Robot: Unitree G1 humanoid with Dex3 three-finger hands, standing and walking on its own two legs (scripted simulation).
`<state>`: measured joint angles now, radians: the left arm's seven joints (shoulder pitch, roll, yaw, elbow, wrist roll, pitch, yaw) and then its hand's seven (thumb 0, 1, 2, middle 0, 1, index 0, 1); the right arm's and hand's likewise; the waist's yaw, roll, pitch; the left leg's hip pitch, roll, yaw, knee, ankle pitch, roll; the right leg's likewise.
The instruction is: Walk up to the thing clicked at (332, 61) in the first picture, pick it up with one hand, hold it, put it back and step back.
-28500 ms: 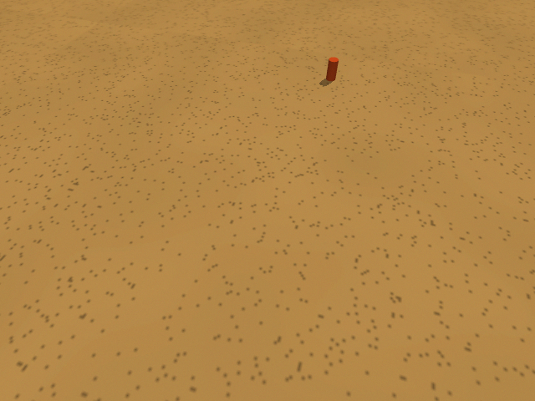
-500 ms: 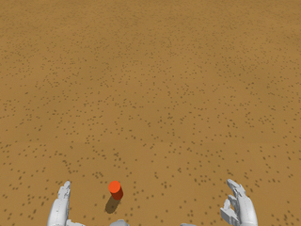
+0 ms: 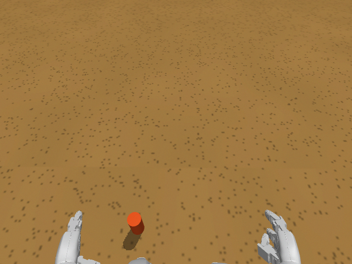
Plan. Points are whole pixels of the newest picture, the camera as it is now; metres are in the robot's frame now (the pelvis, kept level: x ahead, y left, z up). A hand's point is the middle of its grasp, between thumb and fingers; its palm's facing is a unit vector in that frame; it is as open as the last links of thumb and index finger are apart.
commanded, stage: home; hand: left
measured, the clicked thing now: (136, 223) +0.41 +0.20 -0.65
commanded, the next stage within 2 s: stand in 0.22 s
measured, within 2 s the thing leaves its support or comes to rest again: neither
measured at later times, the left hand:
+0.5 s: hand (96, 250) +0.17 +0.18 -0.06, palm faces +0.11 -0.95 -0.28, open 16.3 cm
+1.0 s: hand out of the picture +0.08 +0.26 -0.12, palm faces +0.00 -0.94 -0.35, open 7.6 cm
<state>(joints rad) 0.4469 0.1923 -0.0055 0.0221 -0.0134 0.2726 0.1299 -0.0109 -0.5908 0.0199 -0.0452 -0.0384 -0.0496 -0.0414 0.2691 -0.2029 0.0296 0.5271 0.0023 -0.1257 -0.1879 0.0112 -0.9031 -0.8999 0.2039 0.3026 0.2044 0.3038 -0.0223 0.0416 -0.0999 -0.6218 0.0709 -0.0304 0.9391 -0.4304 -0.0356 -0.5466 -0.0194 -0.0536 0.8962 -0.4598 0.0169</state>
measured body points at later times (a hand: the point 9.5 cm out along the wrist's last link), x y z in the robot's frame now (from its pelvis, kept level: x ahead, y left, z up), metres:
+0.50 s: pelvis +0.00 +0.00 +0.00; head +0.02 +0.00 +0.45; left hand +0.16 +0.23 -0.04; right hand +0.16 -0.23 -0.07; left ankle +0.03 +0.14 -0.69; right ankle +0.00 -0.13 -0.69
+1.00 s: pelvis +0.00 +0.01 +0.03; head +0.01 +0.02 +0.48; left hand +0.08 +0.31 -0.09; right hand +0.09 -0.28 -0.09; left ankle +0.03 +0.14 -0.69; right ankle +0.00 -0.13 -0.69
